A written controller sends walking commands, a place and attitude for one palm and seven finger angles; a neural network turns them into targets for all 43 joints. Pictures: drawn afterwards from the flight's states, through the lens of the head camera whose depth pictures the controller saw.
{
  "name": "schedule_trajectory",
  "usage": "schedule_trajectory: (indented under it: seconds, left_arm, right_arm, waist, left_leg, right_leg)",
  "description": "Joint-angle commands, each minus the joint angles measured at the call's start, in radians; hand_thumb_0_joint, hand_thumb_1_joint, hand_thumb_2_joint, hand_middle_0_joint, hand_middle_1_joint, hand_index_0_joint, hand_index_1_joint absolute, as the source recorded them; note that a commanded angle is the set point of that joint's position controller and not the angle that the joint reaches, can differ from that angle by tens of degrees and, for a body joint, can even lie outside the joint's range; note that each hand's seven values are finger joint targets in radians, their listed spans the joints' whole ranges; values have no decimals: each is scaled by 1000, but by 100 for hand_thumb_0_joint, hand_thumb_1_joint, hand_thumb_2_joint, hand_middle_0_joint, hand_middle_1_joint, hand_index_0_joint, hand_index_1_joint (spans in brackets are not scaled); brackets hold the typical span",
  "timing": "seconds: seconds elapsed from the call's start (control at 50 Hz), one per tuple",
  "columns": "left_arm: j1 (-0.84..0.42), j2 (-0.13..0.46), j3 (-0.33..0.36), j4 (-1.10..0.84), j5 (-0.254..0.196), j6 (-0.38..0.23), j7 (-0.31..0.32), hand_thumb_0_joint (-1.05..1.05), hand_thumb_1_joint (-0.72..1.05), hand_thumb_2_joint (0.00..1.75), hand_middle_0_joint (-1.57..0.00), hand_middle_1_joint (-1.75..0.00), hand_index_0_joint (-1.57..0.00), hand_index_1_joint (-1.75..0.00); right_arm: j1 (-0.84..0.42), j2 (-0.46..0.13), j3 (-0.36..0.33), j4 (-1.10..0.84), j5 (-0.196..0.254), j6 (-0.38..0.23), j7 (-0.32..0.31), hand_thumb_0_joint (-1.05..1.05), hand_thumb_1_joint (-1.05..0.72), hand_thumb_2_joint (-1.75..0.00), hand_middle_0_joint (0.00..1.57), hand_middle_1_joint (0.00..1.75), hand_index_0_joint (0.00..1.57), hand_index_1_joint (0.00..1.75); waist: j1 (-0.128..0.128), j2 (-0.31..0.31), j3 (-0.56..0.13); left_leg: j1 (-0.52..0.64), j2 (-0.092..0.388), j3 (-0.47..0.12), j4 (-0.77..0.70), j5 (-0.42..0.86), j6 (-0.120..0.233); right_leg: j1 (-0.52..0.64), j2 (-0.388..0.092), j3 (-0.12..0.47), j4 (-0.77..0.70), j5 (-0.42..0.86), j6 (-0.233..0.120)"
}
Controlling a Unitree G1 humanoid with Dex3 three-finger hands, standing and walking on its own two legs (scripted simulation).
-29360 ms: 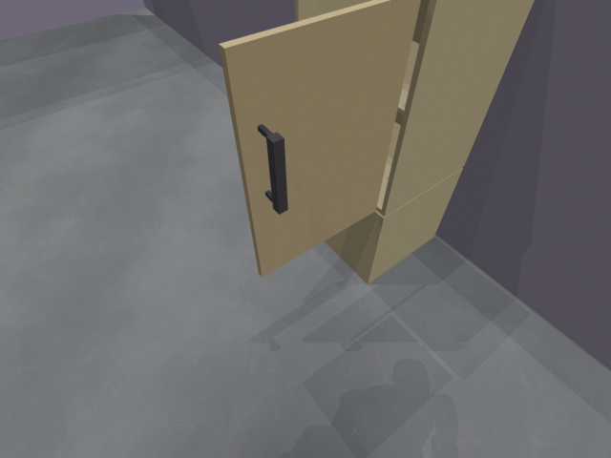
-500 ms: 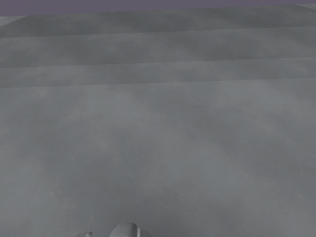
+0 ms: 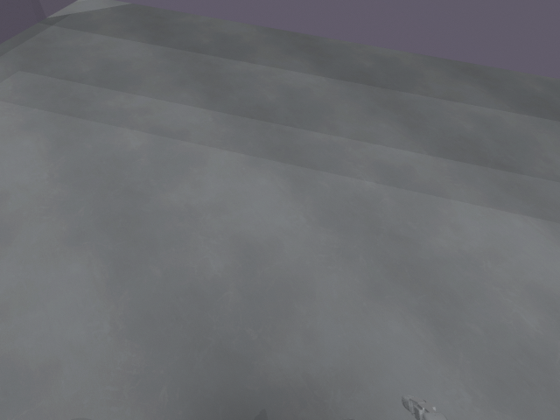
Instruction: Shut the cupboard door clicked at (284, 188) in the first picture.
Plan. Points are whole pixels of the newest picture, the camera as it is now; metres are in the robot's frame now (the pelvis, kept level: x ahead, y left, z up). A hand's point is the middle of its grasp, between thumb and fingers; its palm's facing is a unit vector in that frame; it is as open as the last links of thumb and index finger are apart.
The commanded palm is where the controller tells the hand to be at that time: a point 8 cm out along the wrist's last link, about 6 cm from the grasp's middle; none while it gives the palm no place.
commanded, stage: turn to face it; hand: left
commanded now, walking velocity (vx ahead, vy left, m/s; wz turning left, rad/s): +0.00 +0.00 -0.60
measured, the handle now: out of the picture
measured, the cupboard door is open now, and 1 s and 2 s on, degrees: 59 59 59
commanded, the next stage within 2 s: none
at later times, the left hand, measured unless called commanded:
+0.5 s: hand out of the picture +0.13 +0.17 -0.17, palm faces -0.23 -0.95 -0.22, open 7.4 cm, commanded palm none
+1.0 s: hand (249, 340) +0.27 +0.08 -0.15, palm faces -0.57 -0.77 -0.27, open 7.4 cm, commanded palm none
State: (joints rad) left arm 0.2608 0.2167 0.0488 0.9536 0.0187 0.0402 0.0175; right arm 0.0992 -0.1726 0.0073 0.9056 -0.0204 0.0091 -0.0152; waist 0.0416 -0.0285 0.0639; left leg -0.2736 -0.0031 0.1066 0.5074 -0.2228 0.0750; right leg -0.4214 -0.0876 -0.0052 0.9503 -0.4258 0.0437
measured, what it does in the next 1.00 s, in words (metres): steps on the spot, turning right: right foot, then left foot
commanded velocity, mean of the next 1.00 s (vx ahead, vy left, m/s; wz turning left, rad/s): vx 0.00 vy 0.00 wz -0.60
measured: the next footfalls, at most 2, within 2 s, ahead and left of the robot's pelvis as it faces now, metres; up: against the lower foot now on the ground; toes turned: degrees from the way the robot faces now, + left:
right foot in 0.20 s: +0.04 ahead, -0.14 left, +0.00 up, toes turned -11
left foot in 0.56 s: +0.13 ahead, +0.10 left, +0.00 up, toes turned -19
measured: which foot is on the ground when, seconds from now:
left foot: down 0.00-0.20, up 0.22-0.54, down 0.56-0.92, up 0.94-1.00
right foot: up 0.00-0.18, down 0.20-0.56, up 0.58-0.90, down 0.92-1.00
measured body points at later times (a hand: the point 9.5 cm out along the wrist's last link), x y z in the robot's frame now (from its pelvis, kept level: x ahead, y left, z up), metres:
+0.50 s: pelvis +0.04 -0.01 +0.00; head +0.09 -0.01 +0.45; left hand +0.14 +0.22 -0.15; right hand +0.04 -0.29 -0.13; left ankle +0.07 +0.12 -0.71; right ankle +0.00 -0.14 -0.74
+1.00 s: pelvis +0.05 -0.02 -0.01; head +0.08 -0.06 +0.44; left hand +0.30 +0.12 -0.13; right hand -0.07 -0.26 -0.16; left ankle +0.08 +0.12 -0.69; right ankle -0.02 -0.11 -0.74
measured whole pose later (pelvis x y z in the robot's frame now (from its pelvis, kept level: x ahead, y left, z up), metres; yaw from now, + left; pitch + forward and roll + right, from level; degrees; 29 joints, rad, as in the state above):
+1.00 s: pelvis +0.05 -0.02 -0.01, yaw -36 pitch +1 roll -1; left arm 0.13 0.22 0.06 0.85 0.02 0.03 -0.02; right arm 0.22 -0.27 -0.06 0.92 -0.01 0.07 -0.02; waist -0.02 0.06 0.10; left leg -0.39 0.11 0.08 1.01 -0.53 -0.06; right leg -0.29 0.01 -0.04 0.61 -0.33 -0.02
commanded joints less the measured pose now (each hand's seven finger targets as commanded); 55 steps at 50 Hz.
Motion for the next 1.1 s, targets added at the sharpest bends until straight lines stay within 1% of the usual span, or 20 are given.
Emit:
schedule_trajectory:
  seconds: [0.0, 0.14, 0.16, 0.18, 0.2, 0.28, 0.4, 0.48, 0.5, 0.52, 0.54, 0.56, 0.66, 0.8, 0.86, 0.88, 0.9, 0.92, 1.02, 1.08]
  left_arm:
    - [77, 40, 16, -25, 9, 14, -7, 0, 90, 90, -20, -30, -20, -30]
    - [113, 51, 44, -50, 11, -4, -22, 0, 90, 90, -20, -30, -20, -30]
    - [131, 96, 52, -49, 15, -18, -19, 0, 90, 90, -20, -30, -20, -30]
    - [119, 183, 67, -52, 24, -29, -11, 0, 90, 90, -20, -30, -20, -30]
    - [150, 213, 68, -50, 13, -29, -8, 0, 90, 90, -20, -30, -20, -30]
    - [58, 151, 68, -66, 7, -27, 11, 0, 90, 90, -20, -30, -20, -30]
    - [45, 184, 80, -75, 12, -20, 6, 0, 90, 90, -20, -30, -20, -30]
    - [-46, 185, 82, -97, 4, -3, -4, 0, 90, 90, -20, -30, -20, -30]
    - [-61, 156, 72, -111, -5, 2, -9, 0, 90, 90, -20, -30, -20, -30]
    - [-47, 94, 60, -129, -13, 4, -17, 0, 90, 90, -20, -30, -20, -30]
    - [-71, 97, 56, -151, -10, 4, -21, 0, 90, 90, -20, -30, -20, -30]
    - [-93, 120, 60, -160, -3, 5, -25, 0, 90, 90, -20, -30, -20, -30]
    - [-101, 98, 56, -143, 0, 25, -53, 0, 90, 90, -20, -30, -20, -30]
    - [-152, 84, 42, -184, 0, 13, -58, 0, 90, 90, -20, -30, -20, -30]
    - [-49, 119, 52, -155, 3, -1, -54, 0, 90, 90, -20, -30, -20, -30]
    - [30, 200, 66, -132, 11, -15, -45, 0, 90, 90, -20, -30, -20, -30]
    - [84, 304, 88, -114, 14, -24, -29, 0, 90, 90, -20, -30, -20, -30]
    - [106, 311, 88, -109, -1, -20, -15, 0, 90, 90, -20, -30, -20, -30]
    - [-72, 200, 61, -158, -1, -23, -2, 0, 90, 90, -20, -30, -20, -30]
    - [-55, 213, 63, -158, 5, -25, -7, 0, 90, 90, -20, -30, -20, -30]
  right_arm:
    - [48, -174, -60, -23, -4, -1, -18, 0, -90, -90, 20, 30, 20, 30]
    - [67, -181, -94, -17, 2, 10, -16, 0, -90, -90, 20, 30, 20, 30]
    - [72, -155, -94, -23, 8, 8, -15, 0, -90, -90, 20, 30, 20, 30]
    - [80, -93, -88, -45, 14, 7, -10, 0, -90, -90, 20, 30, 20, 30]
    - [42, -102, -81, -65, 10, 17, -12, 0, -90, -90, 20, 30, 20, 30]
    - [27, -118, -85, -53, 10, 14, -13, 0, -90, -90, 20, 30, 20, 30]
    - [37, -102, -76, -62, 15, 7, -15, 0, -90, -90, 20, 30, 20, 30]
    - [156, -120, -78, -33, 19, -5, -24, 0, -90, -90, 20, 30, 20, 30]
    - [194, -160, -82, -25, 16, -14, -29, 0, -90, -90, 20, 30, 20, 30]
    - [211, -250, -99, -31, 4, -22, -30, 0, -90, -90, 20, 30, 20, 30]
    - [233, -299, -105, -45, -6, -19, -35, 0, -90, -90, 20, 30, 20, 30]
    - [216, -291, -98, -58, -13, -14, -35, 0, -90, -90, 20, 30, 20, 30]
    - [109, -231, -79, -83, -15, -10, -36, 0, -90, -90, 20, 30, 20, 30]
    - [164, -262, -102, -59, -12, -8, -20, 0, -90, -90, 20, 30, 20, 30]
    - [135, -264, -110, -67, -1, -2, -11, 0, -90, -90, 20, 30, 20, 30]
    - [139, -222, -105, -80, 11, -2, -4, 0, -90, -90, 20, 30, 20, 30]
    - [75, -143, -82, -134, 10, -1, -2, 0, -90, -90, 20, 30, 20, 30]
    - [73, -176, -81, -140, 7, 15, -14, 0, -90, -90, 20, 30, 20, 30]
    - [72, -171, -84, -93, 7, 19, -4, 0, -90, -90, 20, 30, 20, 30]
    - [69, -154, -83, -96, 6, 26, 0, 0, -90, -90, 20, 30, 20, 30]
  waist:
    - [-28, 161, -18]
    - [-3, 99, -60]
    - [1, -34, -81]
    - [-6, -267, -77]
    - [29, -222, -72]
    - [-10, -135, -90]
    - [-3, -103, -123]
    - [-67, -108, -103]
    - [-83, -32, -118]
    - [-83, 250, -135]
    - [-93, 338, -112]
    - [-88, 211, -86]
    - [-39, 225, -35]
    - [-69, 241, -94]
    - [-10, 167, -127]
    - [23, -23, -180]
    - [56, -313, -154]
    - [55, -247, -166]
    - [-35, -131, -117]
    - [-33, -91, -118]
  left_leg:
    - [-15, 301, -166, -261, -25, 88]
    - [18, 279, -56, -38, 57, 21]
    - [-1, 199, 10, 103, 8, -35]
    - [-165, 71, 91, 273, -258, -96]
    - [-215, 28, -1, 464, -399, -106]
    - [-335, 60, -124, 622, -239, -126]
    - [-195, 31, -92, 310, -225, -142]
    - [75, 6, -80, -18, -29, -133]
    - [210, 64, -113, -126, 27, -123]
    - [281, 284, -359, -226, 53, -51]
    - [223, 462, -495, -249, 174, 61]
    - [136, 478, -475, -230, 205, 113]
    - [131, 325, -165, -162, 410, 62]
    - [188, 357, -65, -86, 447, 46]
    - [89, 309, 11, 86, 340, -35]
    - [-44, 234, 71, 273, 145, -95]
    - [-315, 69, 85, 519, -415, -149]
    - [-333, 90, -66, 649, -430, -144]
    - [-306, 110, -116, 649, -183, -164]
    - [-250, 76, -95, 535, -164, -168]
  right_leg:
    - [62, 29, -29, -113, 29, -2]
    - [184, 62, -31, -428, 246, -28]
    - [211, -22, 126, -545, 402, -69]
    - [282, -221, 374, -620, 601, -162]
    - [268, -302, 452, -661, 665, -269]
    - [367, -179, 330, -590, 704, -257]
    - [344, -138, 335, -556, 666, -244]
    - [143, -64, 340, -491, 509, -165]
    - [36, 4, 284, -430, 379, -115]
    - [-106, 136, 165, -254, 75, -53]
    - [-140, 149, 48, -43, -205, -20]
    - [-106, 103, 77, 76, -189, -20]
    - [-95, 68, -2, 102, -61, 9]
    - [41, 78, -74, -202, 6, -10]
    - [265, 89, -88, -477, 247, -37]
    - [436, -53, 82, -583, 429, -82]
    - [513, -277, 412, -587, 844, -199]
    - [463, -330, 418, -576, 906, -271]
    - [342, -142, 239, -566, 707, -219]
    - [287, -123, 260, -590, 575, -222]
